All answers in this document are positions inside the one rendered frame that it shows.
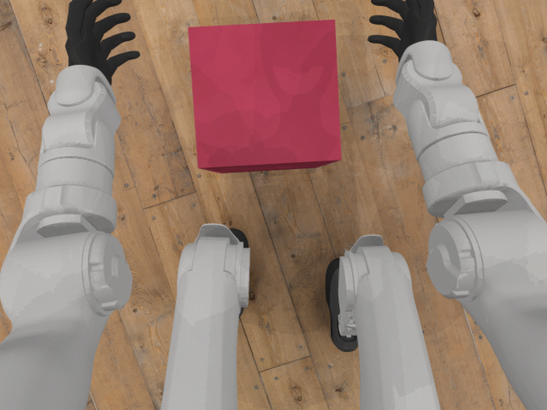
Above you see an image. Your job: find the robot right forearm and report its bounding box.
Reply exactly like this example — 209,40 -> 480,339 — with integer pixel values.
392,40 -> 547,225

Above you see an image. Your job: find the left robot thigh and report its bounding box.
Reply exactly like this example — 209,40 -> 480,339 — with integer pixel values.
161,237 -> 250,410

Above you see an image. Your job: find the right robot thigh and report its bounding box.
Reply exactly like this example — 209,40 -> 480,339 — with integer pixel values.
338,246 -> 441,410

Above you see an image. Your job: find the robot left hand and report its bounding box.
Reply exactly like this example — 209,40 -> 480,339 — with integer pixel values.
65,0 -> 140,85

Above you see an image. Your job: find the robot left forearm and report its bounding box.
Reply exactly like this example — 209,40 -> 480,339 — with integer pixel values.
0,65 -> 121,321

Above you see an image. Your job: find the robot left upper arm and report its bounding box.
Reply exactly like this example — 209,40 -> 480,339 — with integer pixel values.
0,231 -> 132,410

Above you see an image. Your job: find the robot right hand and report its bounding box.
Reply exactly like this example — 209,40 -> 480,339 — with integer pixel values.
368,0 -> 438,62

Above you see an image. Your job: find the robot thigh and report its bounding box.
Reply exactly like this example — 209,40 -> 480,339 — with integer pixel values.
338,246 -> 441,410
161,237 -> 250,410

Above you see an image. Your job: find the robot right upper arm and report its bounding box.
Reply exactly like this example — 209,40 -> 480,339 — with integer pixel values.
426,209 -> 547,410

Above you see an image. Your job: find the carton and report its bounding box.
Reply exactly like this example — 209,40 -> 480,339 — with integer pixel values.
188,20 -> 342,173

